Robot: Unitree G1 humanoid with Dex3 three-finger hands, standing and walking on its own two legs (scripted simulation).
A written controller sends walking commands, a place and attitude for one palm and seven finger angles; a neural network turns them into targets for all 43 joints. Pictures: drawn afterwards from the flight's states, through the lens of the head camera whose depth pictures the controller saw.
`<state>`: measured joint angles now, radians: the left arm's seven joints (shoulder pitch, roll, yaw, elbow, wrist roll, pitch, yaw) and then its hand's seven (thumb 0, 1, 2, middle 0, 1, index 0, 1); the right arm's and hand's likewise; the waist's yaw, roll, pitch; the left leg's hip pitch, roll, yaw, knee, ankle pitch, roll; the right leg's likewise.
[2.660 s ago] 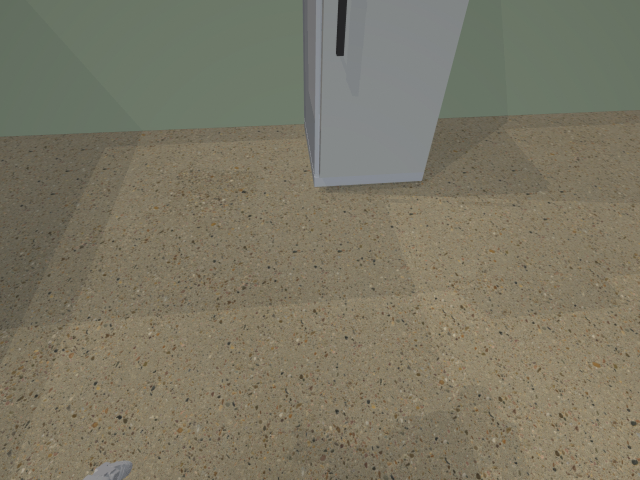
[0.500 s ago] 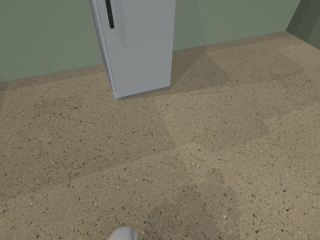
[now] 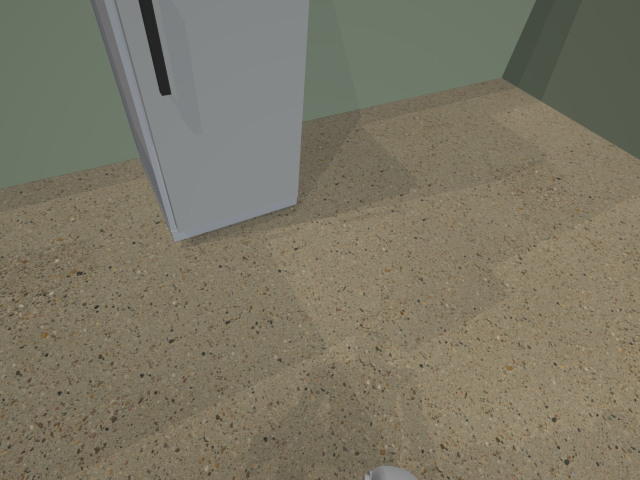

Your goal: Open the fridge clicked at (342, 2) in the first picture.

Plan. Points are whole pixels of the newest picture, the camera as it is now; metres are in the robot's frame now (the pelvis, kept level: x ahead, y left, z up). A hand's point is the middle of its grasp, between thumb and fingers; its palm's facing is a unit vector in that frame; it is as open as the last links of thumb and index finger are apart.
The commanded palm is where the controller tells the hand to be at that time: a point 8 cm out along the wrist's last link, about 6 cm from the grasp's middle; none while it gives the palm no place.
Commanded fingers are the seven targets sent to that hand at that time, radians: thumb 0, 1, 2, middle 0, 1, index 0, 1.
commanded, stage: walk to a spot facing it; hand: left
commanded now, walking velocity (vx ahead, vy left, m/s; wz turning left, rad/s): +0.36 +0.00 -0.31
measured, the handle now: (148, 23) +1.06 +0.51 +0.09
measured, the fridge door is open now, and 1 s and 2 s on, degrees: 0 0 0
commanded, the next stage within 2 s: turn to face it in 0.92 s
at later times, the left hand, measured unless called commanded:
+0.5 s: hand (268, 358) +0.35 +0.10 -0.19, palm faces -0.07 -0.99 -0.16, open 7.2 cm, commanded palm none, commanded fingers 0.00 0.90 0.90 -0.20 -0.30 -0.20 -0.30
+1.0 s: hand (249, 295) +0.48 +0.16 -0.19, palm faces -0.12 -0.98 -0.15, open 7.3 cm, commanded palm none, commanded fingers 0.00 0.90 0.90 -0.20 -0.30 -0.20 -0.30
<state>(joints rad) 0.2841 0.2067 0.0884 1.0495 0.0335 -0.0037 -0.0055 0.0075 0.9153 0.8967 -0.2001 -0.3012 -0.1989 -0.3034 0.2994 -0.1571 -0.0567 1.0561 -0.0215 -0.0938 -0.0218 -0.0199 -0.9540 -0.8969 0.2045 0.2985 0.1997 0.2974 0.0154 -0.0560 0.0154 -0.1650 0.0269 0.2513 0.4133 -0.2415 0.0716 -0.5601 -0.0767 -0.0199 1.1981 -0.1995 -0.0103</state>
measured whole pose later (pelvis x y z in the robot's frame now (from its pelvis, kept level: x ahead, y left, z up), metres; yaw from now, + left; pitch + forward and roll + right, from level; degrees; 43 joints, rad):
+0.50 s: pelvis +0.23 -0.06 -0.02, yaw -8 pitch -1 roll -1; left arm 0.17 0.15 0.08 1.02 0.00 -0.07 0.02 -0.01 0.93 0.90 -0.21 -0.30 -0.21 -0.30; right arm 0.44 -0.08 -0.04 1.17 -0.02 -0.03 0.00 0.01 -0.91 -0.90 0.20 0.30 0.20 0.30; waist -0.03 0.00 0.05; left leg -0.33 0.13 0.10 1.29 -0.41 -0.01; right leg -0.31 0.01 -0.18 0.59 -0.27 -0.08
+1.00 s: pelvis +0.46 -0.02 +0.00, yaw -12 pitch -2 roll -1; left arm 0.32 0.18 0.07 1.10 0.02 0.00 -0.01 0.01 0.91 0.90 -0.20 -0.30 -0.20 -0.30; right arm 0.23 -0.15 -0.05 1.02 -0.03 -0.09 -0.02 -0.01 -0.96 -0.90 0.20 0.30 0.20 0.30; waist 0.02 -0.03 0.05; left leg -0.21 0.09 0.25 0.48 -0.25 0.04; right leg -0.48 -0.08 -0.06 1.22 -0.32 -0.01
